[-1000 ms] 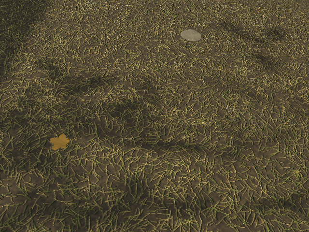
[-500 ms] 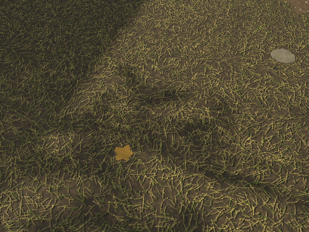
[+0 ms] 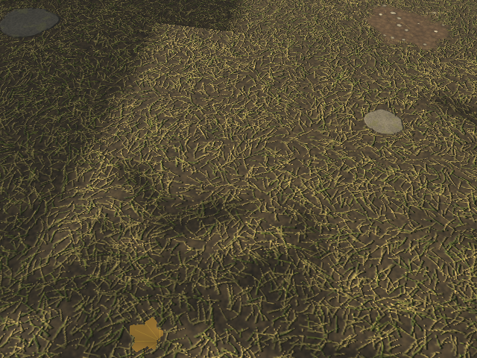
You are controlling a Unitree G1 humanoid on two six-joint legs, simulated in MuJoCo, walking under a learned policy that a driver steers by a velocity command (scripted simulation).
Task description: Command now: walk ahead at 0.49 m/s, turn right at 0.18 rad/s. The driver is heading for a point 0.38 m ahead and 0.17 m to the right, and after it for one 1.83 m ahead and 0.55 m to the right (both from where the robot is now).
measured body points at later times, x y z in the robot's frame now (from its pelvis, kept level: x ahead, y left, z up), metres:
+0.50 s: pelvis +0.29 -0.05 +0.00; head +0.33 -0.08 +0.45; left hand +0.42 +0.22 -0.11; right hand +0.44 -0.35 -0.09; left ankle +0.51 +0.08 -0.69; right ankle +0.24 -0.13 -0.74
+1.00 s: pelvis +0.44 -0.07 +0.00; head +0.45 -0.09 +0.45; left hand +0.70 +0.10 -0.10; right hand +0.40 -0.37 -0.12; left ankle +0.53 +0.02 -0.74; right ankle +0.39 -0.17 -0.73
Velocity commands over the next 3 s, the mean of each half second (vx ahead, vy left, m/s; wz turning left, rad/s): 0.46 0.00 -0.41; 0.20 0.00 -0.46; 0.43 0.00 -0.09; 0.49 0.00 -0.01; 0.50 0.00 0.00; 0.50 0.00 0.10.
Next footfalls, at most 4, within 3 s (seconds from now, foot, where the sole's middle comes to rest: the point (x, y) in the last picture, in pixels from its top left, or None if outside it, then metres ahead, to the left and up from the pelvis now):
0.16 right None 0.28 -0.13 -0.78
0.60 left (229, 329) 0.57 0.01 -0.78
1.02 right None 0.42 -0.19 -0.78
1.46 left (269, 249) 0.82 -0.13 -0.78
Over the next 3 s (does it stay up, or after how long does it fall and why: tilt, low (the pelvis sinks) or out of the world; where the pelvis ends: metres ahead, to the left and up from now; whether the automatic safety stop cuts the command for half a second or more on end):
stays up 1.36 -0.57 -0.01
